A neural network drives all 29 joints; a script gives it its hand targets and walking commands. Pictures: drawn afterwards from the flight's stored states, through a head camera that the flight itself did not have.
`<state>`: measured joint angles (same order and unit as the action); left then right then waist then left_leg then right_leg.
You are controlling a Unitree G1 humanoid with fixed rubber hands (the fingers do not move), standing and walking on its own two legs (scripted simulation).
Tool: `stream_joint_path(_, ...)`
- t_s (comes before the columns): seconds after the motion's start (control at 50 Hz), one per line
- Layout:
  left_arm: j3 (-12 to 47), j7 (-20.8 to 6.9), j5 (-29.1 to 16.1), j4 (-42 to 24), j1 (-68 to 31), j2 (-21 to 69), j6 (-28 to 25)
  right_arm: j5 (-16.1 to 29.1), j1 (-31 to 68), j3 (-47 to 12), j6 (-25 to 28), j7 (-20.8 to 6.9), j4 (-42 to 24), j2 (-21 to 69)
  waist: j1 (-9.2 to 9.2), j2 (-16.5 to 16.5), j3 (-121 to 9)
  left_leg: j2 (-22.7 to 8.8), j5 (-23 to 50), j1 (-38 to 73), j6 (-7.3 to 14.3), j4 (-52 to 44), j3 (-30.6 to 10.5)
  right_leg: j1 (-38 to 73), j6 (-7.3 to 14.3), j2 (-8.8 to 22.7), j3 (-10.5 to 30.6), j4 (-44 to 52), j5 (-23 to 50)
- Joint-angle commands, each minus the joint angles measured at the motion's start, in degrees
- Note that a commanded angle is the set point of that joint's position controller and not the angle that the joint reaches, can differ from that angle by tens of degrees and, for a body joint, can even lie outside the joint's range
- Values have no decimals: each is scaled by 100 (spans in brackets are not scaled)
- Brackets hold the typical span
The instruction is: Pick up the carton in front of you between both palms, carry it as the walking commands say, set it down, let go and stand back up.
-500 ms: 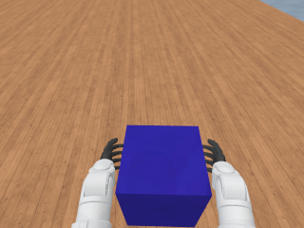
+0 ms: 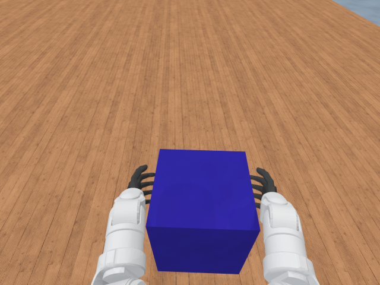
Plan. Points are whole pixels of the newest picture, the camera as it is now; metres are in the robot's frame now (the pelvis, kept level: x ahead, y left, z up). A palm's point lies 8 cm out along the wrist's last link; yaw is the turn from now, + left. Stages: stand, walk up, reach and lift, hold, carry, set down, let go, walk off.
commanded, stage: set down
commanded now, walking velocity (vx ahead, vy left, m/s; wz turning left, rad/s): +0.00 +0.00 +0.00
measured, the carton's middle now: (200, 213) +0.32 +0.01 -0.06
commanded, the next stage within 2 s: none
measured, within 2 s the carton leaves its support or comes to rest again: neither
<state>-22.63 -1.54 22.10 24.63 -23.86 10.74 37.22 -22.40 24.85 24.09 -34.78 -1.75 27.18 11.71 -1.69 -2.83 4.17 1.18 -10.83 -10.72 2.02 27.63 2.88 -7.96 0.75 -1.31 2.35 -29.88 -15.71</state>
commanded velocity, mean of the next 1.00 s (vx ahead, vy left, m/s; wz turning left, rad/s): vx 0.00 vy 0.00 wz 0.00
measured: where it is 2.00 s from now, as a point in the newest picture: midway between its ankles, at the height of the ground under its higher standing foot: outside the picture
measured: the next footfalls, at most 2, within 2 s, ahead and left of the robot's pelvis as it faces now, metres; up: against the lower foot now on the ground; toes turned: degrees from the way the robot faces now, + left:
none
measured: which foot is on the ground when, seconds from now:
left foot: down 0.00-1.00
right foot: down 0.00-1.00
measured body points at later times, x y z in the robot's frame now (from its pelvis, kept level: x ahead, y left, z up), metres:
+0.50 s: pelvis -0.02 -0.01 -0.10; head +0.21 -0.01 +0.29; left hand +0.37 +0.15 -0.20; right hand +0.39 -0.15 -0.20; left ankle +0.06 +0.11 -0.74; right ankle +0.01 -0.12 -0.74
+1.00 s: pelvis -0.04 -0.01 -0.22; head +0.24 -0.01 +0.13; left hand +0.41 +0.16 -0.34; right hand +0.44 -0.15 -0.34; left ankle +0.05 +0.11 -0.74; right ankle +0.01 -0.12 -0.74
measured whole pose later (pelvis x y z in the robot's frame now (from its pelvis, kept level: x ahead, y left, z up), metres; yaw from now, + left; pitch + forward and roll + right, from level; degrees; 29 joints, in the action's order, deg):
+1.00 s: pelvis -0.04 -0.01 -0.22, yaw -1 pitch +46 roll +0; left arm -25.5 5.0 10.6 34.8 -47.5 3.7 13.6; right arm -9.6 52.3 19.6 -12.6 3.3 41.7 -1.0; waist -2.2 -1.1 -10.3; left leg 5.2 -26.8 -108.9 -1.8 89.6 -3.6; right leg -105.9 -0.6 -7.8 3.2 -92.4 -32.4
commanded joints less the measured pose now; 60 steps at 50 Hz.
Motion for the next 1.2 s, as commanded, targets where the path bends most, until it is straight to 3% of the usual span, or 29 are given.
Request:
stream_joint_path(0.0,2036,-1197,-828,472,-3059,4467,-518,872,3112,-2072,482,-1085,774,4597,-237,243,-861,131,-472,1128,1,-131,-852,-1630,173,-206,352,699,-743)
stream_joint_path(0.02,1719,-1101,-715,921,-3338,4515,-623,608,3308,-1693,641,-1038,860,4146,120,451,-798,152,-425,949,-45,-30,-809,-1662,244,-293,312,546,-675)
stream_joint_path(0.04,1568,-1068,-548,775,-3303,4172,-767,486,3364,-1494,743,-984,1037,4131,-113,306,-768,198,-458,675,-58,104,-750,-1787,253,-286,309,497,-802)
stream_joint_path(0.16,1190,-885,-346,1079,-3403,3519,-1773,71,3119,-938,1677,-708,1255,3572,165,260,-1592,375,345,-521,-58,924,-718,-2536,85,-431,304,-444,80)
stream_joint_path(0.18,1184,-899,-263,1141,-3583,3513,-1912,138,3358,-1048,1852,-713,1335,3692,-58,301,-1923,409,381,-549,-56,1157,-648,-2823,29,-466,266,-573,-104)
stream_joint_path(0.24,1632,-949,-507,1190,-3459,3938,-2430,399,3160,-1608,2355,-718,1412,3895,170,350,-2707,442,965,-922,-93,1774,-727,-3371,13,-488,267,-1125,455)
stream_joint_path(0.26,1707,-943,-482,1277,-3617,3942,-2594,572,3531,-1962,2543,-746,1208,4083,-115,360,-3349,491,1198,-969,-51,2009,-717,-3713,-38,-540,294,-1404,528)
stream_joint_path(0.3,2208,-907,-772,1178,-3660,4188,-2818,615,3494,-2299,2758,-723,1105,3903,237,321,-3943,527,1829,-1456,-113,2512,-788,-4008,-83,-590,230,-1885,1234)
stream_joint_path(0.36,3036,-804,-1240,792,-3872,4638,-2974,1405,4308,-3340,2957,-757,362,4252,-82,333,-5987,543,2977,-1257,-203,3144,-751,-4401,-231,-709,111,-2461,1901)
stream_joint_path(0.42,3803,-790,-1592,148,-4117,4694,-2979,1591,3809,-3890,2823,-671,321,4646,63,53,-7446,567,3344,-1825,-270,3619,-651,-4262,-363,-693,150,-2866,2748)
stream_joint_path(0.44,3822,-793,-1551,233,-3871,4965,-2931,1683,3891,-4070,2786,-594,225,4917,-206,117,-7549,616,3045,-1806,-259,3636,-608,-4517,-458,-730,129,-2881,2197)
stream_joint_path(0.5,3789,-893,-1772,267,-3864,5006,-2742,1904,4050,-4416,2539,-632,66,4965,-133,-2,-7443,686,2047,-3096,-372,3867,-371,-4340,-428,-691,114,-3162,2139)
stream_joint_path(0.52,3558,-937,-1599,414,-4132,4661,-2668,1912,4312,-4219,2524,-656,158,5046,-265,-68,-7054,689,1821,-3561,-323,3880,-430,-4695,-433,-692,172,-3251,2026)
stream_joint_path(0.58,3084,-908,-1378,874,-4407,4771,-2427,1444,4291,-3544,2217,-774,1051,4578,95,78,-6130,696,672,-4334,-344,3962,-358,-5623,-350,-764,-55,-3417,710)
stream_joint_path(0.64,2668,-876,-1235,1322,-4629,4693,-2325,1408,4729,-2971,2164,-841,1377,4719,-217,117,-5742,716,180,-4632,-254,4123,-348,-6465,-317,-798,-115,-3721,9)
stream_joint_path(0.72,2275,-694,-1083,1565,-4705,4713,-2329,1191,4731,-2620,2225,-914,1582,4253,-188,218,-5935,733,427,-4591,-372,4400,-371,-7151,-232,-824,-170,-4129,-9)
stream_joint_path(0.74,2443,-691,-1188,1265,-5049,4617,-2404,1138,4956,-2639,2257,-901,1561,4315,98,7,-6060,745,519,-4957,-389,4559,-462,-7336,-221,-882,-292,-4260,68)
stream_joint_path(0.86,2795,-511,-1517,856,-5707,4270,-2606,1472,5437,-2949,2384,-667,1579,4180,-65,30,-7131,809,797,-5333,-506,5370,-244,-7367,-333,-972,-291,-5029,375)
stream_joint_path(0.88,3046,-488,-1674,1047,-5728,4562,-2558,1706,5568,-3072,2496,-676,1267,4021,-43,625,-7076,787,1092,-5378,-532,5509,-239,-7433,-246,-905,-224,-5188,768)
stream_joint_path(0.9,2929,-425,-1676,758,-5847,4375,-2621,1776,5603,-3213,2391,-704,1487,4209,-100,-17,-7308,733,1065,-5172,-485,5642,-349,-7490,-330,-966,-289,-5253,629)
stream_joint_path(0.96,2856,-407,-1726,746,-6197,4358,-2596,1818,6059,-3275,2368,-588,1374,4117,-341,64,-7432,841,907,-5819,-534,5953,-94,-7442,-333,-954,-187,-5528,587)
stream_joint_path(1.0,2980,-341,-1980,725,-6376,4180,-2588,1947,6169,-3408,2376,-551,1366,4038,17,-185,-7323,792,669,-5958,-518,6137,-228,-7457,-317,-984,-337,-5684,412)
stream_joint_path(1.02,2829,-320,-1809,814,-6666,4202,-2522,1960,6218,-3264,2398,-547,1545,3944,-229,311,-7297,829,689,-5756,-575,6186,-71,-7772,-260,-985,-229,-5719,203)
stream_joint_path(1.06,2806,-257,-1862,1147,-6659,4368,-2405,1844,6617,-2946,2378,-639,1648,3481,31,558,-6976,796,339,-5940,-648,6217,-96,-8188,-195,-986,-392,-5835,-111)
stream_joint_path(1.08,2647,-229,-1892,930,-6928,4022,-2452,1907,6704,-3232,2286,-646,1680,3720,-85,-32,-6962,733,396,-5713,-521,6312,-252,-8574,-333,-950,-470,-6028,-254)
stream_joint_path(1.1,2679,-227,-1926,1198,-6989,4387,-2372,1870,6744,-2924,2318,-641,1832,3604,145,397,-7186,775,169,-5961,-643,6467,-95,-8127,-216,-981,-394,-6025,-252)
stream_joint_path(1.14,2463,-206,-1832,816,-6997,4133,-2438,1894,6938,-3124,2231,-650,1731,3860,-227,-188,-7641,815,442,-6170,-572,6694,-17,-7839,-294,-927,-325,-6180,16)
stream_joint_path(1.16,2544,-242,-1790,1071,-7172,4137,-2432,2024,6957,-3114,2281,-696,1644,3769,-450,144,-7363,812,629,-6426,-535,6757,73,-8025,-257,-936,-251,-6222,291)
stream_joint_path(1.18,2532,-219,-1877,810,-7302,4068,-2480,2043,7143,-3205,2233,-729,1704,3752,-242,-156,-7518,799,640,-6466,-543,6900,3,-7992,-257,-927,-304,-6372,278)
